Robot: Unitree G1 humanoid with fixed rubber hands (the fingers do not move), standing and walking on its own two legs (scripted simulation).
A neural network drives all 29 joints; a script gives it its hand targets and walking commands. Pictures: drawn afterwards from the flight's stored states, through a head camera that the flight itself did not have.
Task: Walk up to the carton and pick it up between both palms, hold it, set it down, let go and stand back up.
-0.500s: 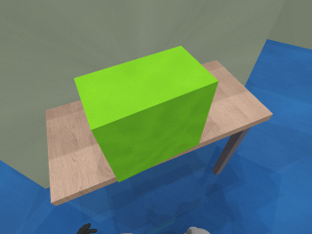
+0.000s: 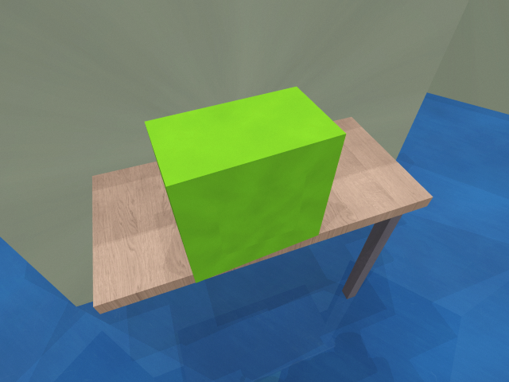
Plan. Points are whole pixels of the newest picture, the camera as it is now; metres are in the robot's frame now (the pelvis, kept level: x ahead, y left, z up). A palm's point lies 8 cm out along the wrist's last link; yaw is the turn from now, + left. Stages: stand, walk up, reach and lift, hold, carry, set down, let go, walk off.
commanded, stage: walk up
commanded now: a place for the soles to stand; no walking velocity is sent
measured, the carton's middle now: (245, 187) +0.47 +0.03 +0.03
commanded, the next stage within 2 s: none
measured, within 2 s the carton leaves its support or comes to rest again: neither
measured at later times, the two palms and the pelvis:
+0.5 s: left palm out of the picture +0.03 +0.24 -0.13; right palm out of the picture +0.00 -0.25 -0.13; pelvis +0.01 +0.00 +0.01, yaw -1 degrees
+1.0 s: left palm out of the picture +0.05 +0.24 -0.13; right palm out of the picture +0.03 -0.25 -0.13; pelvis +0.02 +0.00 +0.01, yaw -2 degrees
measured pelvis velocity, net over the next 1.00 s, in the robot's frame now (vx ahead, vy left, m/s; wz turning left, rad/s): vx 0.02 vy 0.00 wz -0.04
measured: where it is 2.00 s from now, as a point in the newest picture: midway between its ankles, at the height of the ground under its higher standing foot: outside the picture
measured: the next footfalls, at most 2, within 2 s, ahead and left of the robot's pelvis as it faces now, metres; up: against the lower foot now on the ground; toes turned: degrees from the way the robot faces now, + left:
right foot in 1.52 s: +0.20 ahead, -0.27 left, +0.00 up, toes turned +3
left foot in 2.00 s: +0.10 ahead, +0.00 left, +0.00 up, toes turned +26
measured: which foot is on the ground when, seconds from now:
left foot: down 0.00-1.00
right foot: down 0.00-1.00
